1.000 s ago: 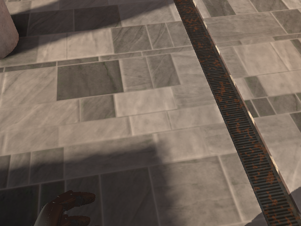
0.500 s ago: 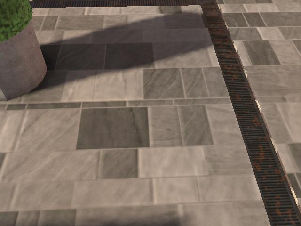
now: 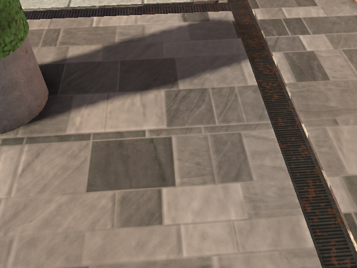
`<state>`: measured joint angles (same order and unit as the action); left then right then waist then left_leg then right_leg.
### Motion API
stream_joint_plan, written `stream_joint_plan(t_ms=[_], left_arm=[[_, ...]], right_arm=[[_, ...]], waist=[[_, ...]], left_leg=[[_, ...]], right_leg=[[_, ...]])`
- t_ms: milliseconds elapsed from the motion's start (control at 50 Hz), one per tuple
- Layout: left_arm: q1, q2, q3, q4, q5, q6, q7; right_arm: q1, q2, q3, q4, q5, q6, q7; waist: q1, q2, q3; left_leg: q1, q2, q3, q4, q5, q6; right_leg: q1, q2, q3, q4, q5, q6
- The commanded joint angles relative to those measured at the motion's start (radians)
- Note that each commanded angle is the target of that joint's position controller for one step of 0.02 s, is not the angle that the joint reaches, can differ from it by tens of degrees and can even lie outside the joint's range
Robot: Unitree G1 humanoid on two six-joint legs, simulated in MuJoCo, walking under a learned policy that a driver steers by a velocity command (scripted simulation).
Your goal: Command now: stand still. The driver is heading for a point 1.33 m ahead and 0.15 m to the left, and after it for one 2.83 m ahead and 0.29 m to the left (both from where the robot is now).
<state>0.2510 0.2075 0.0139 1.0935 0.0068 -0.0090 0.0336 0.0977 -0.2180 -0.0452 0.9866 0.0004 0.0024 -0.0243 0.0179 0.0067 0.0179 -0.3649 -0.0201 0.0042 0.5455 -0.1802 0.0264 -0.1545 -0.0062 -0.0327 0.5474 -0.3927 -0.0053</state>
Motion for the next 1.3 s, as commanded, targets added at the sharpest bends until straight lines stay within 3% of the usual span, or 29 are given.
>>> stream_joint_plan(t_ms=[20,580,1300], left_arm=[[0.058,0.096,0.015,-0.016,0.0,-0.008,0.004],[0.167,0.036,0.017,0.006,-0.001,-0.018,0.008],[0.241,0.009,0.021,0.005,-0.003,-0.022,0.009]], right_arm=[[-0.023,-0.095,-0.019,-0.034,0.0,-0.004,-0.004],[0.007,-0.074,-0.015,0.075,0.003,0.004,-0.016],[0.044,-0.063,-0.01,0.105,0.008,0.006,-0.021]], waist=[[-0.005,-0.011,-0.033],[-0.014,-0.011,0.019],[-0.017,-0.015,0.03]], left_leg=[[0.195,0.064,-0.069,-0.047,0.206,0.066],[0.197,0.056,-0.072,-0.086,0.124,0.046],[0.204,0.054,-0.068,-0.077,0.166,0.041]], right_leg=[[-0.162,-0.05,0.047,-0.13,0.134,-0.034],[-0.15,-0.037,0.032,-0.181,0.098,-0.03],[-0.133,-0.035,0.029,-0.19,0.152,-0.029]])
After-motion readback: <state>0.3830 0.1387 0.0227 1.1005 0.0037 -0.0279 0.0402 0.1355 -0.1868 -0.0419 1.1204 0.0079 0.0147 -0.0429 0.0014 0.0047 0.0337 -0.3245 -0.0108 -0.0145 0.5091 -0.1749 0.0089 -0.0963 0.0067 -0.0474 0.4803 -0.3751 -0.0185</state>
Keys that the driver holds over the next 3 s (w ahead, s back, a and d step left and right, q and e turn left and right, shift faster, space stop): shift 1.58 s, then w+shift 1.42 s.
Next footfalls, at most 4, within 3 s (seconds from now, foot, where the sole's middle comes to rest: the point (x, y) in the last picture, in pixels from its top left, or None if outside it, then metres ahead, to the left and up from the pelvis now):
1.92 left None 0.25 0.17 -0.77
2.42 right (189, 219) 0.70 0.00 -0.77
2.90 left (157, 132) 1.16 0.16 -0.77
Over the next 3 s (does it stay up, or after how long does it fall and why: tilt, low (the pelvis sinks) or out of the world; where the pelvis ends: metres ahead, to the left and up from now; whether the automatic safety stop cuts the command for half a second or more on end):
stays up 1.04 0.10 -0.01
